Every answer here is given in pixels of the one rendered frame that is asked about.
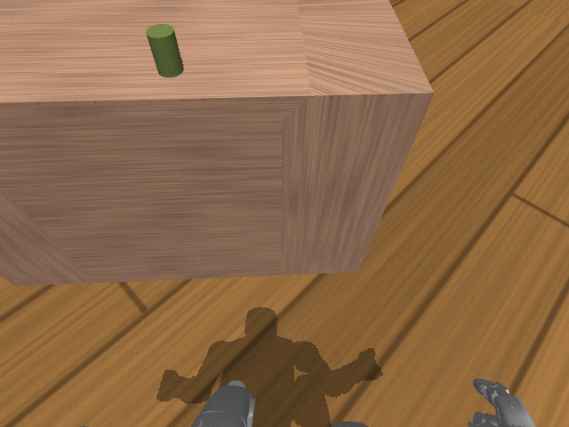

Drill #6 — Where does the right robot hand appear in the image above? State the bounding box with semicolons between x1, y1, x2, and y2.
467;379;536;427

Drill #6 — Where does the can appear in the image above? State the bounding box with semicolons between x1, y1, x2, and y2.
146;24;184;77

